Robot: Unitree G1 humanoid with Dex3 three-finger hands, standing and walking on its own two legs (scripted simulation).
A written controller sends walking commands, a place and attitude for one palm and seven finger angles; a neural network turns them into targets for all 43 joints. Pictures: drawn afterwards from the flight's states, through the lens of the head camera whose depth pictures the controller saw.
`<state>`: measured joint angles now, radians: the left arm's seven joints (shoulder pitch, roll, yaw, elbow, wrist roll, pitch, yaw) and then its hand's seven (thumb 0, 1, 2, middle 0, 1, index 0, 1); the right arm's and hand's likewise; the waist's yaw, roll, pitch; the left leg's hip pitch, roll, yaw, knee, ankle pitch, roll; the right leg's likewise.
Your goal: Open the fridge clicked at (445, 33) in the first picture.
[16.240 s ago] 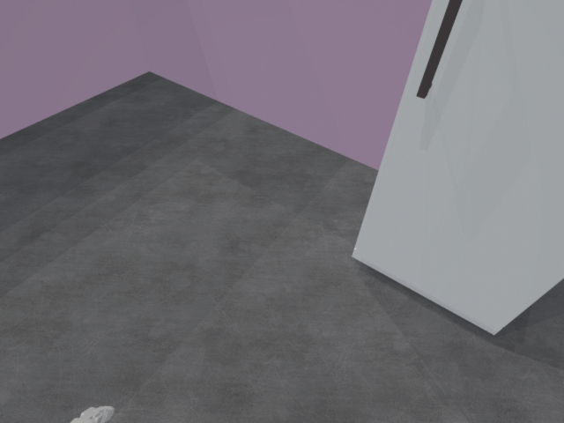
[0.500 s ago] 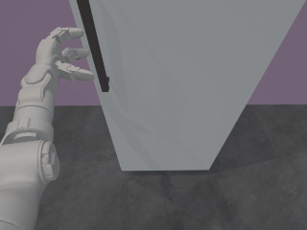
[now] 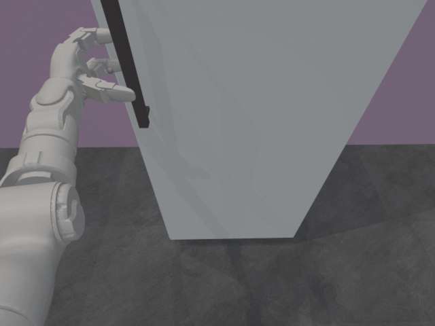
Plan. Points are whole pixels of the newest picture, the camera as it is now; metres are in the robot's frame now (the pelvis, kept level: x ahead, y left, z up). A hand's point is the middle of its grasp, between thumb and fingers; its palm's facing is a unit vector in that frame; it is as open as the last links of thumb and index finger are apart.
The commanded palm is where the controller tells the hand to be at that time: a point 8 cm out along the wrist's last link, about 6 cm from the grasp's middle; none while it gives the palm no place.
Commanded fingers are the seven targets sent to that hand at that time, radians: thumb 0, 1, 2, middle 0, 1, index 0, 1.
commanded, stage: feel for the door with the fingertips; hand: left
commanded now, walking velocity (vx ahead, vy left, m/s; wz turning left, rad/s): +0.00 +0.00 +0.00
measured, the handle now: (127, 49) +0.54 +0.14 +0.24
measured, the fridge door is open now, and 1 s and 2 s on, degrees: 0 0 0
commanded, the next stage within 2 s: slide the fingers in behind the handle in 0.04 s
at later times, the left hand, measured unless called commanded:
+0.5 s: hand (111, 74) +0.49 +0.17 +0.22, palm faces -0.02 -1.00 +0.02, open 13.8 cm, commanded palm +0.47 +0.22 +0.22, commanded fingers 0.00 -0.50 0.30 -0.30 -1.20 -0.30 -1.20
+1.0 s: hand (119, 78) +0.49 +0.15 +0.21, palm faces -0.02 -1.00 +0.04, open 14.0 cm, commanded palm +0.47 +0.21 +0.22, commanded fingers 0.00 -0.50 0.30 -0.30 -1.20 -0.30 -1.20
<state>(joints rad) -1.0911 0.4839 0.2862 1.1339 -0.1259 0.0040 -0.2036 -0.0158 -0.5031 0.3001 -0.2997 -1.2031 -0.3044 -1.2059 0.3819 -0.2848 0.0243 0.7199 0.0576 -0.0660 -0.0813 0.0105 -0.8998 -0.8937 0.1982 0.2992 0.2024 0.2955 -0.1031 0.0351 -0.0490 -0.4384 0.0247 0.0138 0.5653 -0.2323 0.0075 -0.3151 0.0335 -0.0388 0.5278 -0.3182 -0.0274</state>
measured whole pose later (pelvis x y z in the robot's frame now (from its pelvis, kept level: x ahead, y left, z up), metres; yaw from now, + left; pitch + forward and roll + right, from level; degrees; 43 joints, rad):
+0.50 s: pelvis -0.01 +0.01 +0.00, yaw +0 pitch +7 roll -1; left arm -1.11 0.48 0.28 1.17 -0.14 -0.02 -0.20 -0.02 -0.50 0.30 -0.32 -1.23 -0.33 -1.22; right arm 0.42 -0.28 0.03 0.73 0.05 -0.09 -0.07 0.01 -0.90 -0.89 0.20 0.30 0.20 0.30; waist -0.12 0.03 -0.06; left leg -0.49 0.02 0.02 0.59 -0.23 0.02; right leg -0.36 0.03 -0.03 0.55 -0.31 -0.02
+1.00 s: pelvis +0.00 +0.01 +0.00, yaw +0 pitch +6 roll -1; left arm -1.04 0.40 0.27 1.05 -0.14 0.04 -0.16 -0.02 -0.50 0.30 -0.30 -1.20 -0.30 -1.20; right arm 0.36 -0.27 0.03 0.70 0.06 -0.08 -0.07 0.01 -0.90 -0.89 0.20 0.30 0.20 0.30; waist -0.09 0.03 -0.06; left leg -0.43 0.02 0.02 0.58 -0.25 0.02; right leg -0.31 0.03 -0.03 0.53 -0.32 -0.01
